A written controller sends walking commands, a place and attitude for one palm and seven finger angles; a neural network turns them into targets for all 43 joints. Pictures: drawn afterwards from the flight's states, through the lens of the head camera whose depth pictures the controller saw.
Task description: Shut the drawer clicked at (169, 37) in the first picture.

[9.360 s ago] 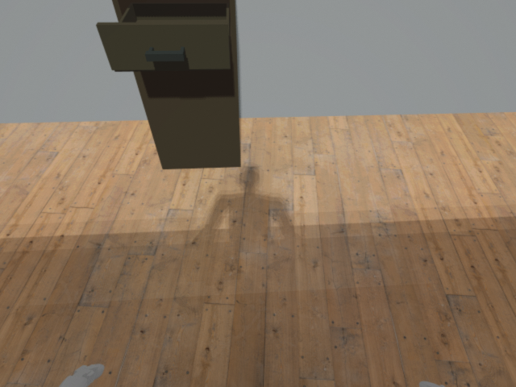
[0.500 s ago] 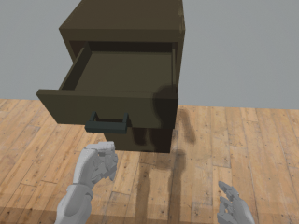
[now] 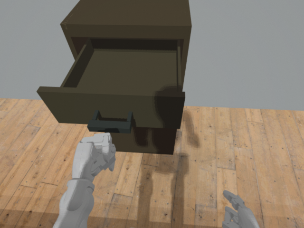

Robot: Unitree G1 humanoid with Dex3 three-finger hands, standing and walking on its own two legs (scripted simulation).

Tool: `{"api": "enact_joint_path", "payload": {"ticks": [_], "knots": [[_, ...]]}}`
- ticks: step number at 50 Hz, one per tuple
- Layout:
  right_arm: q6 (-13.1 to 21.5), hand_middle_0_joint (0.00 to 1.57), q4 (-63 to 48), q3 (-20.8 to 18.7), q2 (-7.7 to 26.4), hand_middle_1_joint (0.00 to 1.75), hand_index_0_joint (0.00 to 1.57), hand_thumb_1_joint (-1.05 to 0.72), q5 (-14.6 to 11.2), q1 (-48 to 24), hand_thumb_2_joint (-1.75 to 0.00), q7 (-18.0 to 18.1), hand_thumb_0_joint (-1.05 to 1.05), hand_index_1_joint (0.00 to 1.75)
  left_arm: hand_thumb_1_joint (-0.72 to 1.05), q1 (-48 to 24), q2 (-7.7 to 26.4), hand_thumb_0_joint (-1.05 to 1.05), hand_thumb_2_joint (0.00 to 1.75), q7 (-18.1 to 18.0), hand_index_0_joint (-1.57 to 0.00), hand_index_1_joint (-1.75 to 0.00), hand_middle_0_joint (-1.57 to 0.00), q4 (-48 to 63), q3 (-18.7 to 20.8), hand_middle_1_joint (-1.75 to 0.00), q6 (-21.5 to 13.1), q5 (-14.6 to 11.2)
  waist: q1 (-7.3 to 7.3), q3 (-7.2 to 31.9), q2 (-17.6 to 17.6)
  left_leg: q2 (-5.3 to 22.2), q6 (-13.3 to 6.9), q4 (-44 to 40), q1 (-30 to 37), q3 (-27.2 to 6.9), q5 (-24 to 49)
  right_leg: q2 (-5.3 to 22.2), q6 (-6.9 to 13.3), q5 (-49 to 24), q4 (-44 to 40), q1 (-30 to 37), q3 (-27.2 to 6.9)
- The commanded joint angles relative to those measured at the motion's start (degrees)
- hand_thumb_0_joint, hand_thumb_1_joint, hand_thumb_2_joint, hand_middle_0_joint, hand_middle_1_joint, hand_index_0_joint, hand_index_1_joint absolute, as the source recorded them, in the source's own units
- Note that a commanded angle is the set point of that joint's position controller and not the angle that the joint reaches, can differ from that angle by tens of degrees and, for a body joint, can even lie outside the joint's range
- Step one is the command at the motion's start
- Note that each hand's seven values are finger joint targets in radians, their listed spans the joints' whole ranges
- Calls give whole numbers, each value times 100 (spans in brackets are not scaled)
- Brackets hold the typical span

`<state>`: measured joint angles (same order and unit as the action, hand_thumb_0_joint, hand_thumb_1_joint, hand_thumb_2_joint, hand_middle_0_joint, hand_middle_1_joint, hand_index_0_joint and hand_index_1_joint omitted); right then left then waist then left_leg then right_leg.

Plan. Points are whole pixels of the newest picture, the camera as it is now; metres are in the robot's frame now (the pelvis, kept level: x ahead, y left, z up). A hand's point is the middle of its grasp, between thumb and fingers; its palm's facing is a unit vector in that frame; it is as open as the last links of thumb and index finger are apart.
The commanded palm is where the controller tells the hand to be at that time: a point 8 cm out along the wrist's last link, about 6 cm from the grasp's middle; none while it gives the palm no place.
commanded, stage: bring the fist close to the handle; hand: left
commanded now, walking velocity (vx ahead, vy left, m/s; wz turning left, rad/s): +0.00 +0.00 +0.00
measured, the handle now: (111, 120) +0.38 +0.13 +0.07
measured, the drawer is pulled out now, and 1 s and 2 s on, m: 0.27 0.22 0.10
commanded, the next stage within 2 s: push the drawer shut in 0.08 s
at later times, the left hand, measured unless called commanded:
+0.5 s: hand (121, 147) +0.31 +0.09 +0.06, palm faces -0.11 -0.99 -0.05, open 3.0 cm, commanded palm +0.30 +0.15 +0.07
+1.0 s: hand (123, 131) +0.35 +0.09 +0.06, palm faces -0.07 -1.00 -0.05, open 3.0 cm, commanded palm +0.35 +0.15 +0.07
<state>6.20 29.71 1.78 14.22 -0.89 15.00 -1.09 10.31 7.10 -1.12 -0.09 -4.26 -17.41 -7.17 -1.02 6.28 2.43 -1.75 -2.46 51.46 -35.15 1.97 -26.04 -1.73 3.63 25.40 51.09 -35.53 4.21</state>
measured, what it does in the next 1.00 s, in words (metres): stands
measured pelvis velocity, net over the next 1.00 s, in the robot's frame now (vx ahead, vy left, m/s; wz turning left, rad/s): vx -0.02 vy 0.00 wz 0.01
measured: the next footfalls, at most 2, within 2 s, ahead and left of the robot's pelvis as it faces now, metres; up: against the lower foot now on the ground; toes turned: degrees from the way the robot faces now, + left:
none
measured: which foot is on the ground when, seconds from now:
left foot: down 0.00-1.00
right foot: down 0.00-1.00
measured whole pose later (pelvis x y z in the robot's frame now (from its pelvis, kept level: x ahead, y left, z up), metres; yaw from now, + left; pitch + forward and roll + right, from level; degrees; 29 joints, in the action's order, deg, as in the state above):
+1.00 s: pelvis -0.02 +0.00 +0.00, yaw +1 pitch +11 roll +0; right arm 4.2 36.2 2.2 14.3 -1.7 13.7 0.2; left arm -19.4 8.9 -0.7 -31.3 -1.3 -19.3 -7.8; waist -2.9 4.2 1.6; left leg -1.9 -2.4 50.9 -38.4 1.5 -23.4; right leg -1.5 3.8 22.9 50.4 -38.5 4.8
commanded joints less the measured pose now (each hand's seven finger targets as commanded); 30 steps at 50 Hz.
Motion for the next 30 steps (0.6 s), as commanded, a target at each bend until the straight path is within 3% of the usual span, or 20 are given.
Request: {"api": "enact_joint_path", "payload": {"ticks": [1, 2, 3, 7, 11, 12, 16, 17, 21, 23, 24, 28, 30], "knots": [[225, 20, -934, -266, 670, 30, 20, -90, -82, -353, -90, 27, 0, 30, 90, -775, -43, 0, 90, 291, -140, -160, -140, 782, -349, -160, -141, 94, -211, 776, -506, 149, 78, -656, 400, -401, 1128, 182, -230, -1299, -818, 483, -363], [199, 20, -953, -270, 694, 30, 20, -90, -82, -363, -90, 42, 0, 30, 90, -708, 89, 0, 90, 308, -140, -160, -140, 708, -253, -160, -64, 118, -187, 733, -616, 142, 58, -665, 338, -395, 1062, 186, -239, -1224, -867, 524, -406], [173, 20, -984, -268, 691, 30, 20, -90, -83, -361, -90, 57, 0, 30, 90, -810, 202, 0, 90, 303, -140, -160, -140, 811, -107, -160, -28, 103, -124, 940, -600, 104, 52, -668, 338, -365, 1081, 213, -241, -1259, -878, 687, -461], [135, 20, -1014, -235, 613, 30, 20, -90, -49, -467, -90, 122, 0, 30, 90, -1178, 672, 0, 90, 32, -140, -160, -140, 1341, 519, -160, -138, 7, 26, 1329, -375, 93, 65, -691, 432, -315, 1241, 215, -224, -1416, -836, 1024, -516], [186, 20, -859, -182, 535, 30, 20, -90, -31, -524, -90, 110, 0, 30, 90, -1567, 452, 0, 90, -142, -140, -160, -140, 1268, 454, -160, -417, -82, -74, 1221, -256, 98, 82, -625, 408, -305, 1318, 209, -225, -1583, -799, 1000, -539], [193, 20, -806, -185, 562, 30, 20, -90, -22, -492, -90, 104, 0, 30, 90, -1688, 469, 0, 90, -137, -140, -160, -140, 1135, 415, -160, -454, -69, -175, 1147, -449, 104, 51, -573, 323, -313, 1276, 224, -255, -1562, -843, 949, -577], [190, 20, -686, -205, 640, 30, 20, -90, -78, -442, -90, 80, 0, 30, 90, -1793, 257, 0, 90, 244, -140, -160, -140, 212, 93, -160, -293, -48, -264, 897, -408, 77, 69, -521, 135, -295, 999, 282, -292, -1347, -973, 768, -693], [162, 20, -668, -219, 671, 30, 20, -90, -108, -419, -90, 85, 0, 30, 90, -1875, 307, 0, 90, 334, -140, -160, -140, -3, 93, -160, -198, -32, -311, 842, -584, 82, 45, -509, 102, -307, 971, 296, -329, -1264, -1055, 752, -764], [105, 20, -699, -241, 707, 30, 20, -90, -139, -385, -90, 143, 0, 30, 90, -2368, 525, 0, 90, 499, -140, -160, -140, -94, 366, -160, 47, -142, -182, 1241, -507, 47, 57, -601, 225, -282, 1093, 344, -321, -1421, -1114, 1082, -809], [99, 20, -671, -244, 691, 30, 20, -90, -106, -383, -90, 172, 0, 30, 90, -2646, 758, 0, 90, 358, -140, -160, -140, 85, 739, -160, -23, -236, -108, 1548, -559, 46, 51, -620, 280, -263, 1308, 354, -345, -1828, -1060, 1374, -829], [105, 20, -633, -236, 666, 30, 20, -90, -103, -379, -90, 166, 0, 30, 90, -2795, 733, 0, 90, 307, -140, -160, -140, 139, 741, -160, -86, -242, -126, 1637, -448, 44, 66, -644, 335, -252, 1403, 349, -334, -2010, -997, 1432, -781], [129, 20, -449, -245, 642, 30, 20, -90, -89, -300, -90, 142, 0, 30, 90, -3075, 488, 0, 90, 134, -140, -160, -140, -203, 607, -160, -275, -226, -244, 1374, -578, 83, 67, -627, 389, -279, 1515, 291, -325, -2127, -924, 1147, -632], [148, 20, -383, -257, 658, 30, 20, -90, -81, -278, -90, 125, 0, 30, 90, -3303, 497, 0, 90, 120, -140, -160, -140, -264, 580, -160, -381, -216, -271, 1371, -478, 85, 78, -630, 425, -287, 1490, 288, -308, -2065, -908, 1061, -609]]}}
